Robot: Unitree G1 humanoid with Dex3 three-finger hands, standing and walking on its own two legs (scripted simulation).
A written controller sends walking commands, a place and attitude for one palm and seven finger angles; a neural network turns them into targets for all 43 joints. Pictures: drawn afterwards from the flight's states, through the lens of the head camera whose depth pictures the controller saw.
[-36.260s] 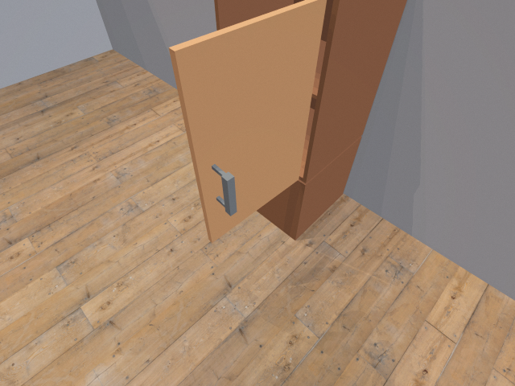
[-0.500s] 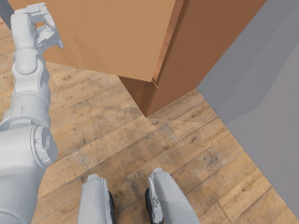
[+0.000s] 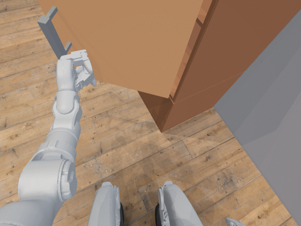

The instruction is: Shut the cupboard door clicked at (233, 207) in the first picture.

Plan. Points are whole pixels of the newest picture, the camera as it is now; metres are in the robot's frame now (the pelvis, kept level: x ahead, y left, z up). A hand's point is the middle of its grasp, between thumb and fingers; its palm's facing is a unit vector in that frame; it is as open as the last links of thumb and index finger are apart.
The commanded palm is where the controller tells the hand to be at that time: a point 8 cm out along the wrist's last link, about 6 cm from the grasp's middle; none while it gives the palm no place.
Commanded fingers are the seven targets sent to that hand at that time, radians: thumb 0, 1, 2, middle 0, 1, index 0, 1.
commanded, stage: draw the hand back to the body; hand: left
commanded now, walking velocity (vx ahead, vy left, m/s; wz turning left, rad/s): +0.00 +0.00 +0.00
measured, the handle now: (58, 35) +0.63 +0.22 +0.04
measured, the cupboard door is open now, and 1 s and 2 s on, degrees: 48 48 48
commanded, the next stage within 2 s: step back with the hand held close in 1.68 s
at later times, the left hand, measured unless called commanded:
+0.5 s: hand (47, 87) +0.40 +0.17 +0.14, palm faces +0.09 -1.00 -0.03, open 3.1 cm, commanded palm +0.36 +0.21 +0.14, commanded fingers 0.00 0.90 0.90 -1.27 -1.47 -1.27 -1.47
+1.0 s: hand out of the picture +0.29 +0.23 +0.24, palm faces +0.31 -0.90 -0.30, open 3.9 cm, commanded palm +0.24 +0.28 +0.25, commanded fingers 0.00 0.90 0.90 -0.58 -0.72 -0.58 -0.72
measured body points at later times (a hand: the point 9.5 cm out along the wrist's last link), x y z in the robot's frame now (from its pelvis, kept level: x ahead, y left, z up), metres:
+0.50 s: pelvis +0.02 -0.01 +0.07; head +0.09 +0.00 +0.52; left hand +0.39 +0.23 +0.14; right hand +0.11 -0.26 -0.04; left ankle +0.05 +0.11 -0.59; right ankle +0.01 -0.11 -0.59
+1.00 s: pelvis +0.04 +0.01 +0.14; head +0.03 -0.02 +0.59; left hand +0.26 +0.28 +0.26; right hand +0.25 -0.19 +0.06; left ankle +0.04 +0.12 -0.59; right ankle +0.01 -0.11 -0.59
